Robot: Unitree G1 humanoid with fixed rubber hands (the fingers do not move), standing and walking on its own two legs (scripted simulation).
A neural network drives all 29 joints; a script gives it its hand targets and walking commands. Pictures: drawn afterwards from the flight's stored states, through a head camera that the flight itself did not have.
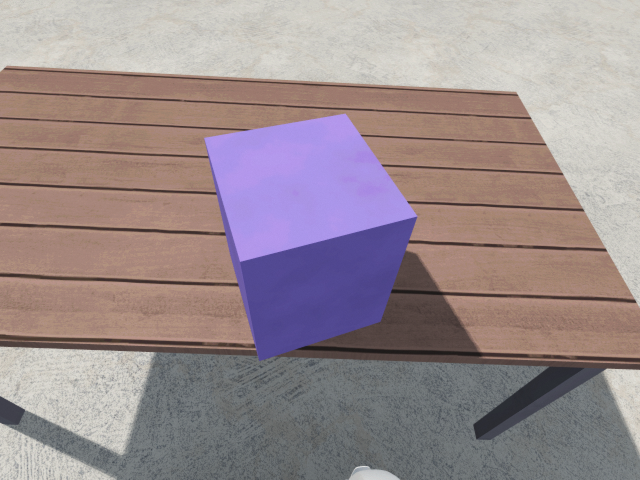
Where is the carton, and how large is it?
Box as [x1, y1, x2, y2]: [204, 114, 417, 360]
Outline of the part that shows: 345,114 204,138 228,247 259,360 380,321 417,216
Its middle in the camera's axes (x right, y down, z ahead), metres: -0.03 +0.00 +0.57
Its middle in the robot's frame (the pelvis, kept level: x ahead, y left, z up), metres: +0.45 +0.02 +0.03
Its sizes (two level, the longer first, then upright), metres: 0.210 0.200 0.250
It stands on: a table, 0.64 m high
